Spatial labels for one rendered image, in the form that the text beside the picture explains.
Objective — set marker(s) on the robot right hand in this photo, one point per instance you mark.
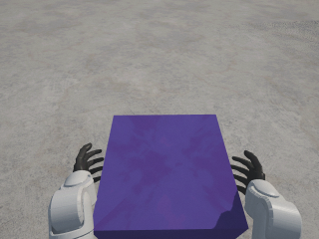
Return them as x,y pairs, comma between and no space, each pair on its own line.
255,170

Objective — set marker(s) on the robot left hand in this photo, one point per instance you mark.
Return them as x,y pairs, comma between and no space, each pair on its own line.
82,162

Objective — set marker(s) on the robot left forearm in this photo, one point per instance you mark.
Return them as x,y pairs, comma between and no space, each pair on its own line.
70,212

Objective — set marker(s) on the carton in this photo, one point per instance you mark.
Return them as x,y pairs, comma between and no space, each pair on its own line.
167,177

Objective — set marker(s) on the robot right forearm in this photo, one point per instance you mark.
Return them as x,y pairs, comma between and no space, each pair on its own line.
273,216

